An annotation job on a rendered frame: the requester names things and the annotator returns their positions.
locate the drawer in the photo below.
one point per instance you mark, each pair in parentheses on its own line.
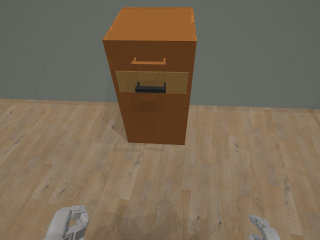
(176,82)

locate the handle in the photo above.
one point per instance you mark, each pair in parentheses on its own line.
(150,89)
(148,65)

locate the robot right hand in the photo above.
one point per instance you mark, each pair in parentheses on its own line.
(263,226)

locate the cabinet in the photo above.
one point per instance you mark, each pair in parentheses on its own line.
(153,34)

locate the robot left hand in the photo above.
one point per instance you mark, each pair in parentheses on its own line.
(59,225)

